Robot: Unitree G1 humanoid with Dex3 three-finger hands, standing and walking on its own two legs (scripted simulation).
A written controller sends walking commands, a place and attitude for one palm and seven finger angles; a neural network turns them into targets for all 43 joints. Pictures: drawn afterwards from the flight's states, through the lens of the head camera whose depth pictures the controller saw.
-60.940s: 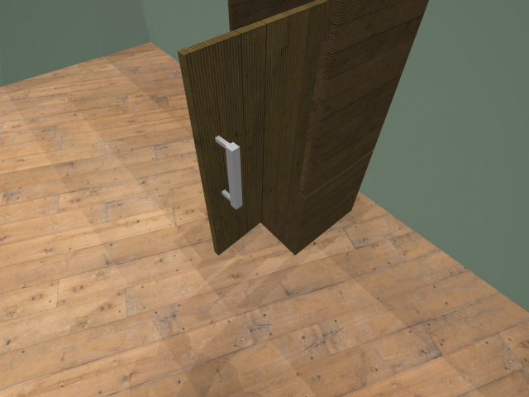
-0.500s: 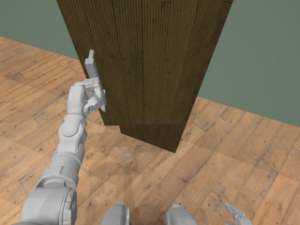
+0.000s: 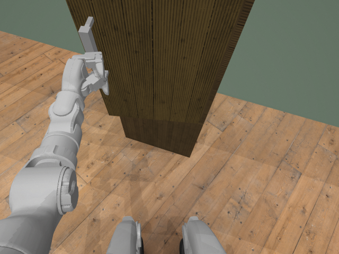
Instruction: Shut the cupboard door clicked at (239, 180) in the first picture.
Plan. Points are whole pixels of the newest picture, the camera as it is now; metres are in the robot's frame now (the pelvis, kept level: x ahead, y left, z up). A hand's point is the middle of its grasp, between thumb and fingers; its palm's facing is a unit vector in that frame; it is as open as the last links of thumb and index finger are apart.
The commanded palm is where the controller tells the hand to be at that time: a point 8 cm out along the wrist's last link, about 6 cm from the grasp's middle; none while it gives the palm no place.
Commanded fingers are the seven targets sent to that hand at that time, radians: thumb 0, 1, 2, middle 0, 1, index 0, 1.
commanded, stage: push the door shut along its arc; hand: left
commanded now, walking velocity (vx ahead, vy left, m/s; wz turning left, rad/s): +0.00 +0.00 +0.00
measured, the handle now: (97, 56) +0.58 +0.14 +0.08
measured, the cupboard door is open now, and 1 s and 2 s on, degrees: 14 0 0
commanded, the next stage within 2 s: pull the fist back off the door in 1.04 s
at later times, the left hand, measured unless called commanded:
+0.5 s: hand (123, 61) +0.56 +0.08 +0.08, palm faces -0.27 -0.96 -0.03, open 3.2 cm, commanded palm +0.57 +0.11 +0.08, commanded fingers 0.00 0.90 0.90 -1.30 -1.50 -1.30 -1.50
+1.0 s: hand (136, 48) +0.60 +0.05 +0.09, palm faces -0.37 -0.93 -0.04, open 2.9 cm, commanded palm +0.62 +0.07 +0.08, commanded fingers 0.00 0.90 0.90 -1.30 -1.50 -1.30 -1.50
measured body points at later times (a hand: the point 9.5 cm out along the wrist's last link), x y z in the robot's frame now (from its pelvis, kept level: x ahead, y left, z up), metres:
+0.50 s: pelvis +0.00 +0.01 -0.02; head +0.15 +0.02 +0.40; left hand +0.57 +0.13 +0.09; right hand -0.01 -0.26 -0.12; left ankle +0.06 +0.12 -0.64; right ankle +0.02 -0.13 -0.64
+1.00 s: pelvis +0.01 +0.00 -0.03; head +0.19 +0.01 +0.38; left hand +0.62 +0.10 +0.09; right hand -0.06 -0.25 -0.13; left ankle +0.06 +0.12 -0.64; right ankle +0.02 -0.13 -0.64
